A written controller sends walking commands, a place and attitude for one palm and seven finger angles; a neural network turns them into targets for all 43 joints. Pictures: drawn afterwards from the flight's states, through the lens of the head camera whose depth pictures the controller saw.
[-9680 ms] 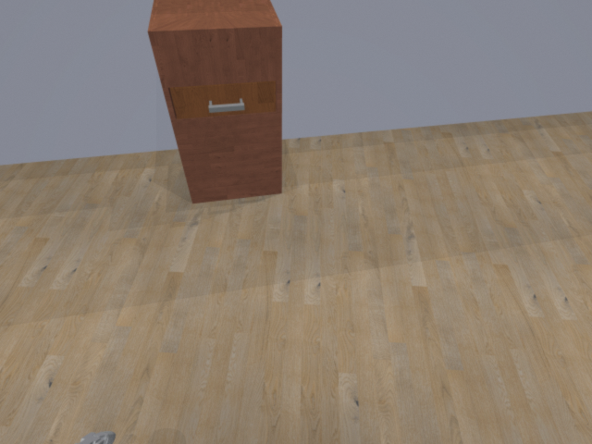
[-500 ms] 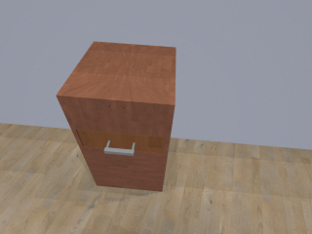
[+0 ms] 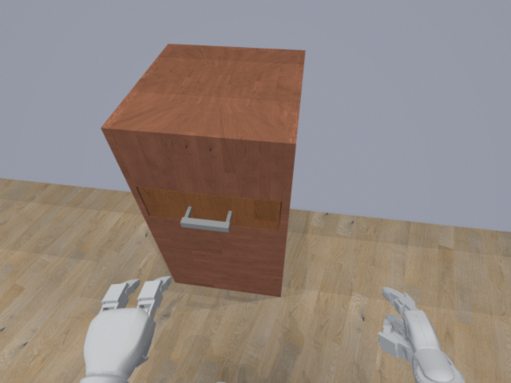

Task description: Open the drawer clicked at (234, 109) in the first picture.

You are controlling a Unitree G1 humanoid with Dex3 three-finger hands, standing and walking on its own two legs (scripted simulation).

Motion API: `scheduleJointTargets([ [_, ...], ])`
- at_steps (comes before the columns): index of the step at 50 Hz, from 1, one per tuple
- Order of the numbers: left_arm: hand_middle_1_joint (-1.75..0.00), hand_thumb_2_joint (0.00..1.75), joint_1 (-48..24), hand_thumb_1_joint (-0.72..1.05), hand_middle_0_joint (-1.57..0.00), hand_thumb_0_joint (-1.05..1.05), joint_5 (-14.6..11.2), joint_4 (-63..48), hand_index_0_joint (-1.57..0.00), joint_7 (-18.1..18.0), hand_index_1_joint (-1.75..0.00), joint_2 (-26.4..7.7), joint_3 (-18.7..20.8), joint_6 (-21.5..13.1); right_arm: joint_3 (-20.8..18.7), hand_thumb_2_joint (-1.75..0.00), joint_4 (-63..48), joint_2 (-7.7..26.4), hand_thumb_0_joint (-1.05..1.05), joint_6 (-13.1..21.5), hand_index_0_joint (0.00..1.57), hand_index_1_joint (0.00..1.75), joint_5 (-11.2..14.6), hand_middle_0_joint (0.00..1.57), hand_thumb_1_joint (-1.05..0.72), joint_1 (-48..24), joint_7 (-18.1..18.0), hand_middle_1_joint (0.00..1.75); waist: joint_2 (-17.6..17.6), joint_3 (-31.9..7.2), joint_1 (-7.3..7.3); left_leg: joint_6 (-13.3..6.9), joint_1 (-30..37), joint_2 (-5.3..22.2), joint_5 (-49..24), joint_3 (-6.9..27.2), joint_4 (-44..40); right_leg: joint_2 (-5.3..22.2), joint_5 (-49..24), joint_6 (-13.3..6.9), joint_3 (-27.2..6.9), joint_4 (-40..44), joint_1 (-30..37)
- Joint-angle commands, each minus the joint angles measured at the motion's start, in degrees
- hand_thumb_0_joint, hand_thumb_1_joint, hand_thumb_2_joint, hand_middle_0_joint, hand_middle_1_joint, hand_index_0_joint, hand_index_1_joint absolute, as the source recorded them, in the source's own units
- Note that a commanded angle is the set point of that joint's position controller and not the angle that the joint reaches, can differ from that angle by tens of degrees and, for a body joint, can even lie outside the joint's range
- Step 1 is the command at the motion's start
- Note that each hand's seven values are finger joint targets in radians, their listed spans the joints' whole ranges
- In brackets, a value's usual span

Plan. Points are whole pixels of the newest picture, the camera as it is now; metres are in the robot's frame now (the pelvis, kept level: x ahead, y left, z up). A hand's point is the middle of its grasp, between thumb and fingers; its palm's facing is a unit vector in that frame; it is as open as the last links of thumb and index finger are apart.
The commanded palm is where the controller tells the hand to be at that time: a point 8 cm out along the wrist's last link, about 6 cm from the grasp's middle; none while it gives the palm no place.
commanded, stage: raise the hand with hooked fingers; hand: left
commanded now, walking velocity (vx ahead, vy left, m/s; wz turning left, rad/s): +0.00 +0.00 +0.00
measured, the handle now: (207, 218) +0.54 +0.22 -0.20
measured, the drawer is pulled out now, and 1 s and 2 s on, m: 0.00 0.00 0.00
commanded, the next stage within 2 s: move the hooked fingers above the handle in 1.46 s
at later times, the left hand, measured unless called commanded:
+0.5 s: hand (126, 275) +0.25 +0.24 +0.04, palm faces +0.03 -0.09 -1.00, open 11.6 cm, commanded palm +0.23 +0.24 +0.10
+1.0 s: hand (104, 214) +0.32 +0.28 +0.10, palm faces +0.05 -0.09 -0.99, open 13.7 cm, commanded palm +0.30 +0.28 +0.17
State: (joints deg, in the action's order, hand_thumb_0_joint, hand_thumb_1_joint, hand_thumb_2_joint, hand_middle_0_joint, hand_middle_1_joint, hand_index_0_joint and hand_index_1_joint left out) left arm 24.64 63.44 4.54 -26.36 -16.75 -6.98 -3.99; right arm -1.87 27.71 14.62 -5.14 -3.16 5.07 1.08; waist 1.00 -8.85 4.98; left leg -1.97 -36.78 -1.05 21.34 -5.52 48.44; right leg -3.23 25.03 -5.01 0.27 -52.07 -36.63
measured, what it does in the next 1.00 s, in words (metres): stands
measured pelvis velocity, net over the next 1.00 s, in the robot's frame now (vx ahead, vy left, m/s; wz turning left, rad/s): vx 0.03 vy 0.03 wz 0.04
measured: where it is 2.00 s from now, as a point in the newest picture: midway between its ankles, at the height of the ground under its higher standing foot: outside the picture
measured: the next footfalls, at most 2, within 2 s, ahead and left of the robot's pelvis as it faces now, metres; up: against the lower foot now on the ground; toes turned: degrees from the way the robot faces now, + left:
none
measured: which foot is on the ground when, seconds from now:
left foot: down 0.00-1.00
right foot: down 0.00-1.00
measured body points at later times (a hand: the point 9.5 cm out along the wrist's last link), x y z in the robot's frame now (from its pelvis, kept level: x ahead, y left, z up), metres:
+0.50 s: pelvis +0.03 +0.00 +0.02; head +0.06 -0.03 +0.47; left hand +0.25 +0.24 +0.09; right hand +0.21 -0.23 -0.10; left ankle +0.03 +0.10 -0.69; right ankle +0.01 -0.06 -0.69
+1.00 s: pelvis +0.03 +0.03 +0.04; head +0.04 +0.01 +0.49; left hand +0.31 +0.28 +0.16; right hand +0.25 -0.17 -0.06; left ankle +0.03 +0.10 -0.69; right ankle +0.01 -0.06 -0.69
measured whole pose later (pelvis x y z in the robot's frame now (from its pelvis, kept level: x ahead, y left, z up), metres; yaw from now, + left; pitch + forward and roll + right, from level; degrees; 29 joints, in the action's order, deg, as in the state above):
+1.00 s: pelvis +0.03 +0.03 +0.04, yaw +2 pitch +4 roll +0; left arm -2.2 54.6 4.9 -7.3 -26.3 -4.7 2.2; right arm 0.6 33.1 12.7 -10.0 0.5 6.0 -0.7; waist -3.4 -3.4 4.0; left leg -3.9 -20.2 -3.1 17.0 -2.4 33.5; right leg -2.0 19.5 -2.4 2.0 -33.2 -17.4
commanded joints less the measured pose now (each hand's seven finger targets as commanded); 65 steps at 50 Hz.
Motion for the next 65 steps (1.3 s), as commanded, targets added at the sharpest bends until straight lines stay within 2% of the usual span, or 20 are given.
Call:
scheduleJointTargets([
  [1,-0.64,0.67,-16.9,0.36,-0.24,0.00,1.2,-19.0,-0.24,-6.2,-0.64,-14.7,11.3,-1.1,-0.8,-0.90,-8.0,3.6,0.00,0.1,0.20,0.30,-1.4,0.20,-0.90,-6.5,-0.3,0.30,-4.2,-10.0,-1.64,-0.4,7.8,-2.8,-7.6,7.2,2.0,2.2,-6.3,-0.2,-15.5,11.1,-1.0],
  [3,-0.68,0.65,-18.1,0.32,-0.24,0.00,-1.0,-17.2,-0.24,-5.6,-0.68,-13.1,10.0,-1.4,-0.9,-0.90,-7.3,3.8,0.00,0.5,0.20,0.30,-1.3,0.20,-0.90,-6.6,-0.7,0.30,-3.4,-8.9,-3.49,-0.9,7.6,-2.8,-6.4,7.2,3.0,2.5,-6.7,0.6,-15.0,12.0,-1.3],
  [6,-0.72,0.62,-17.6,0.25,-0.25,0.00,-3.8,-16.1,-0.25,-3.0,-0.72,-12.2,8.3,-0.4,-0.5,-0.90,-6.3,4.1,0.00,0.8,0.20,0.30,-0.8,0.20,-0.90,-7.1,-1.2,0.30,-3.7,-9.7,-4.00,-1.2,7.4,-2.8,-8.0,7.6,1.7,2.4,-12.2,1.3,-13.7,12.2,3.0],
  [8,-0.75,0.60,-14.8,0.20,-0.25,0.00,-5.2,-14.3,-0.25,-0.3,-0.75,-11.2,6.6,1.2,-0.1,-0.90,-6.0,4.0,0.00,0.5,0.20,0.30,-0.4,0.20,-0.90,-6.8,-1.4,0.30,-0.9,-8.5,-3.57,-1.3,6.4,-2.7,-9.1,7.1,-0.4,2.8,-17.6,2.2,-12.7,13.3,7.3],
  [11,-0.80,0.57,-11.3,0.13,-0.25,0.00,-6.9,-12.5,-0.25,3.6,-0.80,-12.2,7.8,3.0,0.4,-0.90,-5.7,4.1,0.00,0.2,0.20,0.30,0.2,0.20,-0.90,-6.7,-1.7,0.30,4.1,-8.1,-2.39,-0.9,4.8,-2.8,-10.5,6.9,-3.6,3.5,-25.0,3.3,-13.5,14.9,14.4],
  [15,-0.86,0.53,-10.2,0.04,-0.26,0.00,-6.5,-13.1,-0.26,5.4,-0.86,-15.1,10.5,2.5,0.8,-0.90,-4.8,3.8,0.00,0.4,0.20,0.30,0.3,0.20,-0.90,-6.2,-1.7,0.30,2.5,-7.6,-0.73,-0.6,6.3,-2.7,-12.1,6.2,-7.0,4.0,-30.1,3.7,-11.6,15.3,18.5],
  [16,-0.87,0.52,-10.5,0.01,-0.26,0.00,-6.1,-13.2,-0.26,5.2,-0.87,-16.9,12.4,2.0,0.8,-0.90,-4.5,4.1,0.00,0.4,0.20,0.30,0.1,0.20,-0.90,-6.4,-1.8,0.30,2.4,-7.5,-0.54,-0.7,6.6,-2.6,-12.4,6.1,-7.5,3.8,-29.7,3.4,-11.6,15.6,19.0],
  [20,-0.93,0.48,-13.0,-0.08,-0.27,0.00,-5.9,-15.7,-0.27,3.8,-0.93,-17.2,13.7,0.0,-0.1,-0.90,-4.2,3.7,0.00,0.3,0.20,0.30,0.1,0.20,-0.90,-5.8,-1.5,0.30,-1.4,-9.1,-0.27,-0.7,9.5,-2.7,-14.0,5.9,-8.6,3.7,-29.7,2.9,-10.4,15.8,19.3],
  [24,-0.99,0.44,-17.1,-0.17,-0.28,0.00,-6.9,-15.6,-0.28,2.9,-0.99,-15.8,12.5,0.5,-1.1,-0.90,-3.6,4.3,0.00,0.1,0.20,0.30,0.6,0.20,-0.90,-5.2,-1.4,0.30,-1.5,-9.6,-1.41,-0.9,11.6,-2.6,-14.5,5.7,-9.1,3.4,-28.0,3.0,-8.9,16.6,18.4],
  [26,-1.02,0.42,-18.7,-0.22,-0.28,0.00,-7.3,-14.5,-0.28,3.4,-1.02,-15.8,12.2,1.5,-1.3,-0.90,-3.5,4.7,0.00,0.0,0.20,0.30,0.9,0.20,-0.90,-5.2,-1.5,0.30,0.5,-9.2,-1.70,-1.0,12.7,-2.5,-15.2,5.9,-9.9,2.8,-26.8,3.0,-7.9,17.0,18.0],
  [29,-1.07,0.39,-21.5,-0.29,-0.29,0.00,-7.7,-14.1,-0.29,5.4,-1.07,-15.5,9.8,2.9,-1.6,-0.90,-3.1,5.0,0.00,-0.1,0.20,0.30,1.5,0.20,-0.90,-5.0,-1.7,0.30,-0.2,-8.1,-1.76,-1.2,15.3,-2.2,-16.3,5.7,-11.3,2.7,-26.0,3.0,-6.5,18.1,18.0],
  [33,-1.12,0.35,-25.3,-0.38,-0.29,0.00,-7.7,-15.3,-0.29,8.3,-1.12,-17.2,9.8,4.0,-1.2,-0.90,-3.2,5.1,0.00,-0.5,0.20,0.30,2.0,0.20,-0.90,-5.7,-2.0,0.30,-2.2,-8.2,-1.00,-1.2,18.7,-1.8,-19.0,5.7,-13.4,2.5,-25.7,2.8,-5.1,19.1,19.1],
  [36,-1.17,0.32,-28.0,-0.45,-0.30,0.00,-7.9,-13.7,-0.30,10.1,-1.17,-19.0,11.2,4.6,-1.0,-0.90,-3.0,5.1,0.00,-1.1,0.20,0.30,2.4,0.20,-0.90,-5.5,-2.1,0.30,-0.5,-7.4,-0.96,-1.1,19.9,-1.4,-20.0,6.0,-14.7,2.1,-24.8,2.7,-4.0,20.1,19.6],
  [38,-1.20,0.30,-30.6,-0.50,-0.30,0.00,-7.9,-12.9,-0.30,11.1,-1.20,-18.7,10.3,5.0,-0.6,-0.90,-2.9,4.9,0.00,-1.3,0.20,0.30,2.7,0.20,-0.90,-5.5,-2.2,0.30,-1.9,-5.9,-1.08,-1.0,20.7,-1.4,-20.1,5.9,-15.6,2.1,-24.2,2.7,-3.7,20.8,19.5],
  [39,-1.20,0.30,-32.4,-0.50,-0.30,0.00,-7.8,-13.4,-0.30,11.6,-1.20,-19.0,10.2,5.1,-0.6,-0.90,-2.8,5.0,0.00,-1.4,0.20,0.30,2.8,0.20,-0.90,-5.5,-2.1,0.30,-3.5,-6.4,-1.08,-0.9,21.9,-1.2,-20.9,5.9,-15.9,2.0,-24.0,2.5,-3.5,20.9,19.5],
  [46,-1.20,0.30,-40.4,-0.50,-0.30,0.00,-8.8,-11.7,-0.30,16.2,-1.20,-20.1,9.2,6.2,0.0,-0.90,-2.8,5.1,0.00,-2.4,0.20,0.30,3.3,0.20,-0.90,-5.1,-2.2,0.30,-3.9,-6.6,-1.65,-0.5,25.8,-0.5,-23.2,6.9,-18.1,1.6,-22.2,2.3,-1.7,22.7,20.1],
  [53,-1.20,0.30,-47.3,-0.50,-0.30,0.00,-10.2,-10.5,-0.30,20.1,-1.20,-23.4,10.6,4.3,0.3,-0.90,-2.2,5.3,0.00,-3.0,0.20,0.30,3.6,0.20,-0.90,-3.7,-2.3,0.30,-3.7,-7.2,-1.84,-0.2,28.2,-0.1,-25.6,8.2,-19.5,1.5,-21.8,2.3,-0.7,24.0,21.3],
  [55,-1.20,0.30,-43.6,-0.50,-0.30,0.00,-10.8,-7.9,-0.30,21.1,-1.20,-21.8,10.0,4.1,0.1,-0.90,-2.3,5.4,0.00,-3.3,0.20,0.30,3.8,0.20,-0.90,-3.2,-2.0,0.30,-2.2,-5.9,-1.50,-0.1,27.6,0.1,-26.2,8.2,-19.9,1.4,-21.8,2.4,-0.5,24.4,20.8],
  [59,-1.20,0.30,-41.5,-0.50,-0.30,0.00,-11.7,-9.6,-0.30,22.5,-1.20,-21.4,9.9,2.6,-0.2,-0.90,-2.9,5.9,0.00,-3.5,0.20,0.30,3.7,0.20,-0.90,-2.3,-1.3,0.30,-3.3,-5.3,-1.21,0.4,27.9,0.7,-27.5,8.8,-20.5,1.4,-20.5,2.3,0.1,24.6,20.4],
  [65,-1.20,0.30,-42.7,-0.50,-0.30,0.00,-11.1,-13.7,-0.30,19.7,-1.20,-24.0,12.9,-0.7,-0.9,-0.90,-2.6,6.0,0.00,-2.8,0.20,0.30,3.3,0.20,-0.90,-1.4,-1.2,0.30,-5.2,-8.2,-0.94,1.0,29.9,1.1,-28.7,9.9,-20.0,1.2,-19.0,2.2,0.1,24.1,18.9],
])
